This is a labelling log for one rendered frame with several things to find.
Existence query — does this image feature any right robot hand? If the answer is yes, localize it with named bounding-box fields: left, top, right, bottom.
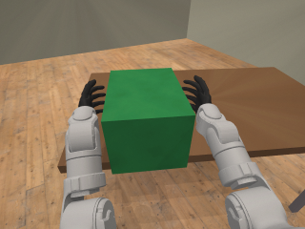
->
left=182, top=75, right=212, bottom=115

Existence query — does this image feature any robot right forearm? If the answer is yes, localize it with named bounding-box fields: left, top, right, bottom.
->
left=195, top=103, right=288, bottom=221

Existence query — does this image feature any right robot upper arm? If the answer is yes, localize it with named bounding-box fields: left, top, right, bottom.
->
left=225, top=186, right=305, bottom=229

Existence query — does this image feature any left robot upper arm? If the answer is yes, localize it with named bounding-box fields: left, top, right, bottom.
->
left=60, top=197, right=117, bottom=229

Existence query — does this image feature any left robot hand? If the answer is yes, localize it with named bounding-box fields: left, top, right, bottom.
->
left=78, top=79, right=106, bottom=114

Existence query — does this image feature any carton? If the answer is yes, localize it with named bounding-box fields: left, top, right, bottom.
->
left=101, top=68, right=196, bottom=175

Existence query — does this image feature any robot left forearm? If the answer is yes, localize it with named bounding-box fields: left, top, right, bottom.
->
left=59, top=106, right=107, bottom=229

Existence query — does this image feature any table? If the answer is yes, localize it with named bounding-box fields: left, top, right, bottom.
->
left=57, top=67, right=305, bottom=213

